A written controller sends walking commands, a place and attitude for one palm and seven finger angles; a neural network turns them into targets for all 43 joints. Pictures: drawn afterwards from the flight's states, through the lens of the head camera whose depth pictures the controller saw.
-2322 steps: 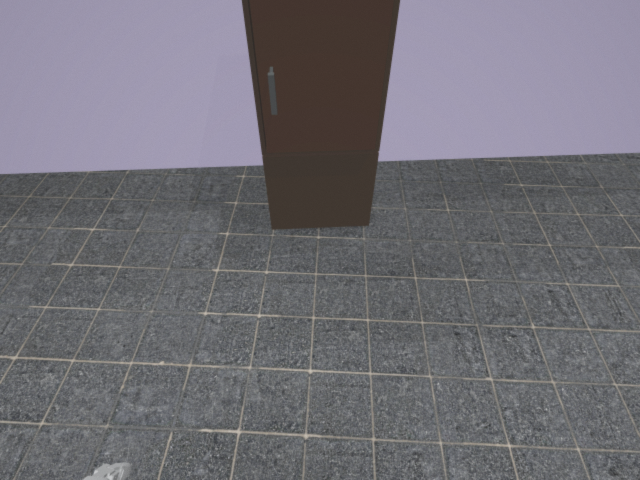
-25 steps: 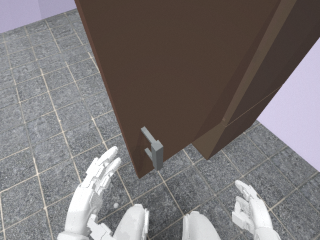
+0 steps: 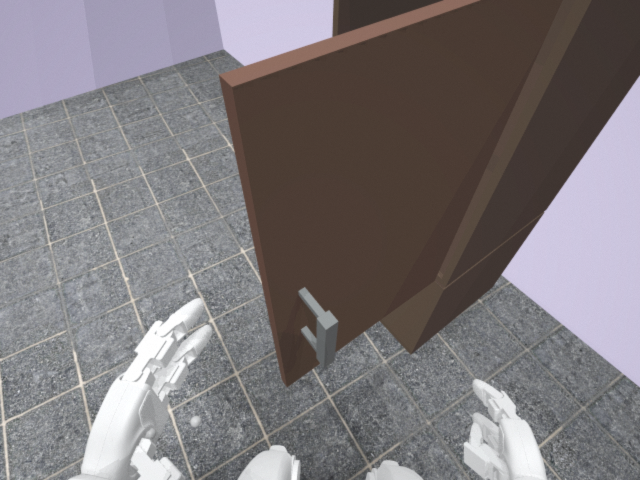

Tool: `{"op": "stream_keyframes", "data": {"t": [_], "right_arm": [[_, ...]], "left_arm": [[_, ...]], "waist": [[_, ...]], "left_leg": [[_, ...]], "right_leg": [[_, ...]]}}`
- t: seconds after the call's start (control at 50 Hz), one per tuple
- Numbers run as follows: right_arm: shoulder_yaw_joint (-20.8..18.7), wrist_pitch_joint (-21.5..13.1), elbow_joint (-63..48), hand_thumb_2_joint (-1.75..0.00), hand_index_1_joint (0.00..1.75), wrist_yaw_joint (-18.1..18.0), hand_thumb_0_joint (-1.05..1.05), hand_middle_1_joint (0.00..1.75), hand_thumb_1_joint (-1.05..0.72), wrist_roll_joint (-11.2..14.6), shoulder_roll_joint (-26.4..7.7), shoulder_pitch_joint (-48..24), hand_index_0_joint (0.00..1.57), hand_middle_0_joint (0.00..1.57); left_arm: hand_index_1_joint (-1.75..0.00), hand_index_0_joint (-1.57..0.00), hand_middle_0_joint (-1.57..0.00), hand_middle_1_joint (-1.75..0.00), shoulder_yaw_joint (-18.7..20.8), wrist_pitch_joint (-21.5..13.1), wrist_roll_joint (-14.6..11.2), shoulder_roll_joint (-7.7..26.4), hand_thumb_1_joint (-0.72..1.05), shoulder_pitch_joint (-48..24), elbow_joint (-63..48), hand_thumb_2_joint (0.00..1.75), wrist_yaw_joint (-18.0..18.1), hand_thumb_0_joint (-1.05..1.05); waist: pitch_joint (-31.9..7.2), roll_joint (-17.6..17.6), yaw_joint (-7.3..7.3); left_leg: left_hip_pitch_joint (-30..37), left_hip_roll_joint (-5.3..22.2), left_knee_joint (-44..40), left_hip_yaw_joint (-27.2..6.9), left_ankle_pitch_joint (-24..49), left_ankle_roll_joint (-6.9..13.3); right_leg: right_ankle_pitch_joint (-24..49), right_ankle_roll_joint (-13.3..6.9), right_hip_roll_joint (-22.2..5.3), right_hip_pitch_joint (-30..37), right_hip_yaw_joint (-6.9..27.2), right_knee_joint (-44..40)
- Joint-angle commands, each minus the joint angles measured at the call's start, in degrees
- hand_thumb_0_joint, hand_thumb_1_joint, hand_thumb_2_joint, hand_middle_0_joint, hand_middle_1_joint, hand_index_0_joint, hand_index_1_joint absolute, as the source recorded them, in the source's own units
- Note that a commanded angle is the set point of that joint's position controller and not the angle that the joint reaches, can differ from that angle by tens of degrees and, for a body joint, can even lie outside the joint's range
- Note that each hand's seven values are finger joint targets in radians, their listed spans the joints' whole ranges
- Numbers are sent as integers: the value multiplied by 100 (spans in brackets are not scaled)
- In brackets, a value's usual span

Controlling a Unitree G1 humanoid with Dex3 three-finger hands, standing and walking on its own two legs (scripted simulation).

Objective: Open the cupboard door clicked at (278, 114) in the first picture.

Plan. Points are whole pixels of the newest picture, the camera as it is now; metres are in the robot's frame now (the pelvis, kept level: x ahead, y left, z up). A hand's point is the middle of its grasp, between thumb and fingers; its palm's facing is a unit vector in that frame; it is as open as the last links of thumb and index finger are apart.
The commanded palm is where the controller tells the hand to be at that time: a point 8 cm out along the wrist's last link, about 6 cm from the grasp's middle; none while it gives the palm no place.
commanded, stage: draw the hand back to the body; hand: left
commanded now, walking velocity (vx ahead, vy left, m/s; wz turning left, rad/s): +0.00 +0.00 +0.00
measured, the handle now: (316, 329) +0.32 +0.03 -0.01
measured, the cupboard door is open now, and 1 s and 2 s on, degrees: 89 89 89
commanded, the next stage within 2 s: step back with the hand held close in 1.20 s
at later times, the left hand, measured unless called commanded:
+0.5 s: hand (61, 356) +0.20 +0.23 +0.17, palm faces +0.27 -0.89 -0.37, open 12.9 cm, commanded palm +0.16 +0.27 +0.20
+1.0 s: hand out of the picture +0.22 +0.26 +0.26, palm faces +0.45 -0.80 -0.40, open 7.7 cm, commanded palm +0.17 +0.30 +0.27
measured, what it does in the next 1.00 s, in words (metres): rises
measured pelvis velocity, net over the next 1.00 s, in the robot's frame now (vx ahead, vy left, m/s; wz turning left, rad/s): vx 0.03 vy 0.00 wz -0.01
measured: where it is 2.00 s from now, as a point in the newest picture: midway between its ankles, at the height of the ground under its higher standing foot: outside the picture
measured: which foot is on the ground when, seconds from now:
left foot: down 0.00-1.00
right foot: down 0.00-1.00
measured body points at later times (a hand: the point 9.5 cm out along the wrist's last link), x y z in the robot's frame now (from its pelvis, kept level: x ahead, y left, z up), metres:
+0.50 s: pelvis +0.03 +0.02 +0.07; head +0.01 +0.00 +0.52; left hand +0.18 +0.27 +0.19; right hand +0.21 -0.19 +0.00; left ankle +0.02 +0.09 -0.64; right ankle +0.01 -0.10 -0.64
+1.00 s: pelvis +0.03 +0.00 +0.10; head +0.01 -0.03 +0.54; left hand +0.19 +0.30 +0.28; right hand +0.22 -0.23 +0.01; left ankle +0.02 +0.09 -0.64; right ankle +0.01 -0.10 -0.64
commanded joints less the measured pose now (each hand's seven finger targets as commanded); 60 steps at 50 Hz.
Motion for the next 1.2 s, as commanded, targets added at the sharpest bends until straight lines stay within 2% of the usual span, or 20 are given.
{"op": "stream_keyframes", "data": {"t": [0.0,0.1,0.12,0.16,0.2,0.24,0.26,0.28,0.34,0.38,0.44,0.58,0.8,0.84,0.86,0.94,0.96,1.04,1.08,1.18], "right_arm": [[-326,-403,-1047,-90,30,-82,0,30,-90,56,-661,-389,20,20],[-302,-470,-1004,-90,30,-94,0,30,-90,98,-698,-396,20,20],[-307,-289,-1077,-90,30,-299,0,30,-90,31,-664,-326,20,20],[-191,-189,-1065,-90,30,-373,0,30,-90,-6,-546,-304,20,20],[-175,-122,-985,-90,30,-402,0,30,-90,-19,-593,-273,20,20],[-139,-152,-882,-90,30,-436,0,30,-90,-58,-622,-342,20,20],[-115,-185,-866,-90,30,-449,0,30,-90,-58,-648,-346,20,20],[-82,-226,-813,-90,30,-452,0,30,-90,-67,-660,-351,20,20],[-49,-381,-635,-90,30,-451,0,30,-90,-72,-707,-446,20,20],[-18,-487,-527,-90,30,-418,0,30,-90,-73,-698,-499,20,20],[-18,-616,-317,-90,30,-366,0,30,-90,-88,-712,-614,20,20],[-55,-750,8,-90,30,-228,0,30,-90,-107,-679,-813,20,20],[-138,-785,365,-90,30,-180,0,30,-90,-136,-700,-1064,20,20],[-158,-771,430,-90,30,-156,0,30,-90,-144,-710,-1101,20,20],[-171,-737,431,-90,30,-135,0,30,-90,-141,-707,-1076,20,20],[-223,-691,424,-90,30,-140,0,30,-90,-153,-764,-1177,20,20],[-227,-705,404,-90,30,-151,0,30,-90,-161,-750,-1185,20,20],[-196,-802,478,-90,30,-180,0,30,-90,-179,-706,-1194,20,20],[-193,-819,498,-90,30,-183,0,30,-90,-165,-678,-1211,20,20],[-220,-821,545,-90,30,-186,0,30,-90,-157,-678,-1229,20,20]], "left_arm": [[-30,-15,-15,-30,507,-422,-266,537,-50,147,-1509,30,-77,0],[-30,-16,-16,-30,746,-227,-402,684,-32,168,-1550,37,-193,0],[-30,-16,-16,-30,1064,357,404,1447,-29,643,-1806,39,690,0],[-30,-16,-16,-30,595,989,660,760,-22,895,-1959,42,1339,0],[-30,-16,-16,-30,642,1291,806,865,-15,731,-2084,45,1634,0],[-30,-16,-16,-30,798,1445,871,1047,-8,480,-2060,48,1824,0],[-30,-17,-17,-30,789,1472,899,1048,-5,319,-2100,50,1884,0],[-30,-17,-17,-30,768,1494,916,1026,-1,160,-2094,51,1933,0],[-30,-17,-17,-30,995,1490,961,1202,9,-162,-2068,55,2054,0],[-30,-17,-17,-30,997,1461,965,1138,17,-273,-2118,58,2070,0],[-30,-18,-18,-30,1373,1434,953,1352,27,-271,-2038,63,2090,0],[-30,-19,-19,-30,1877,1332,852,1435,51,-482,-1970,74,1988,0],[-30,-20,-20,-30,2823,1072,734,1922,90,-1458,-1973,90,1980,0],[-30,-20,-20,-30,2577,1113,729,1571,90,-1153,-1487,90,1917,0],[-30,-20,-20,-30,2435,1129,706,1430,90,-1054,-1370,90,1885,0],[-30,-20,-20,-30,2542,1060,738,1691,90,-1317,-1603,90,1880,0],[-30,-20,-20,-30,2591,1029,742,1754,90,-1377,-1782,90,1888,0],[-30,-20,-20,-30,2765,983,768,1951,90,-1423,-1994,90,1927,0],[-30,-20,-20,-30,2700,992,761,1850,90,-1367,-1935,90,1913,0],[-30,-20,-20,-30,2598,1004,738,1711,90,-1334,-1634,90,1884,0]], "waist": [[-675,71,7],[-447,9,-34],[-733,174,442],[-229,396,242],[-143,234,178],[-22,-126,162],[32,-121,125],[93,30,117],[230,-129,163],[349,70,171],[390,67,277],[613,26,324],[721,101,381],[928,100,383],[1049,-86,350],[890,-206,382],[709,-169,393],[677,128,426],[748,227,409],[980,-48,387]], "left_leg": [[1315,-38,-1433,-305,1179,-136],[1579,-6,-1731,-333,1280,-131],[1876,134,-2215,-260,1481,-132],[2041,136,-2408,-276,1655,-145],[2311,208,-2548,-340,1890,-151],[2460,185,-2671,-308,1979,-112],[2597,192,-2764,-307,1991,-112],[2732,187,-2878,-333,1934,-116],[3054,226,-3245,-460,1833,-129],[3270,245,-3472,-524,1880,-168],[3506,250,-3705,-504,2301,-216],[4062,268,-4102,-325,3198,-291],[4497,197,-4565,-115,2954,-198],[4501,179,-4595,-63,2964,-170],[4505,192,-4616,-51,2960,-156],[4586,168,-4682,-23,2733,-99],[4655,154,-4681,-23,2758,-86],[4699,110,-4650,3,2888,-106],[4754,108,-4638,26,2952,-105],[4775,119,-4669,48,2762,-77]], "right_leg": [[1088,44,87,793,271,-1309],[1223,66,105,1102,243,-1616],[1294,-22,-86,1513,550,-1931],[1400,14,-109,1630,410,-2087],[1533,33,-106,1778,357,-2262],[1683,45,-109,2050,353,-2505],[1683,60,-127,2112,349,-2591],[1628,63,-142,2168,342,-2677],[1534,60,-142,2404,330,-2931],[1541,68,-160,2536,333,-3051],[1825,43,-162,2968,332,-3274],[2481,65,-153,3594,349,-3752],[2721,55,-148,4133,450,-4311],[2766,64,-156,4116,451,-4399],[2785,86,-163,4083,440,-4409],[2668,96,-159,4201,480,-4518],[2713,94,-168,4268,510,-4506],[2888,63,-185,4362,534,-4538],[2954,78,-185,4300,565,-4555],[2769,116,-164,4168,587,-4676]]}}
